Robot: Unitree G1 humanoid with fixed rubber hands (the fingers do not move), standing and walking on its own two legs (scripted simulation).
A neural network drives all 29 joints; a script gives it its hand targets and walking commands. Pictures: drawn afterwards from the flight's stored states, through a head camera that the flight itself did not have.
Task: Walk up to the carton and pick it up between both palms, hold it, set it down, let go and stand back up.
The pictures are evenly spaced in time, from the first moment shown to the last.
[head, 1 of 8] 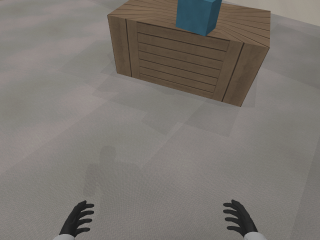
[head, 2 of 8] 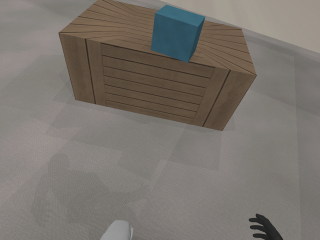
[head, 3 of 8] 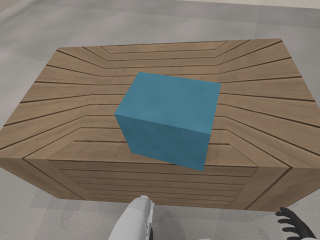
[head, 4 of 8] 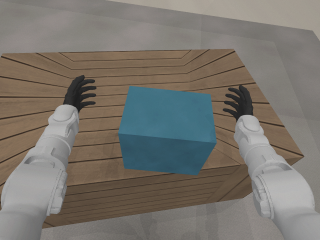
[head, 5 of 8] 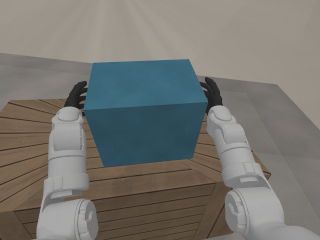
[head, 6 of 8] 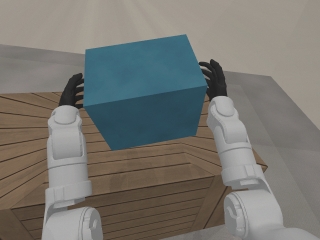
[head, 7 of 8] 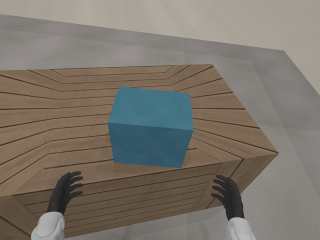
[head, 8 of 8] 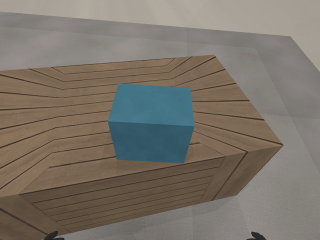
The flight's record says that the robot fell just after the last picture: no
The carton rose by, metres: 0.31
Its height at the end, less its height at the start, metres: +0.00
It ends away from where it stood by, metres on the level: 0.03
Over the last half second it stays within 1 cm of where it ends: yes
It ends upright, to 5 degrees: yes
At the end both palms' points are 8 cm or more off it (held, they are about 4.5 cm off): yes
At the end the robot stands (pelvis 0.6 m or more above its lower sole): yes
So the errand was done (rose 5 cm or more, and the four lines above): yes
